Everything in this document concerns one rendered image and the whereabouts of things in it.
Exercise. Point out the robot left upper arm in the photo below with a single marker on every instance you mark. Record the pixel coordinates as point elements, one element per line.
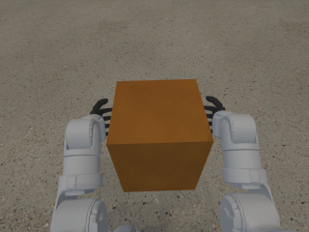
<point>80,215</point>

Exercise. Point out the robot right hand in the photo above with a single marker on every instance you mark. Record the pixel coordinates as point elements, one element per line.
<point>213,109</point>

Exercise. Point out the robot left forearm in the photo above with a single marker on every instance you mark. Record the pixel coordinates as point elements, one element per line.
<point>82,150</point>

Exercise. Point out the robot right upper arm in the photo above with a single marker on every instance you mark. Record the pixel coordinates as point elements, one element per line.
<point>248,212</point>

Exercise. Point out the robot right forearm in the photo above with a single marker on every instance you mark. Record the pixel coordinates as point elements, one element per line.
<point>241,155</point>

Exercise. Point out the carton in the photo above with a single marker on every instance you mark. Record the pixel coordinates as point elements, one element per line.
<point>159,136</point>

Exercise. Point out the robot left hand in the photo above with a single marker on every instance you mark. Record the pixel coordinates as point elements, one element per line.
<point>98,111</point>

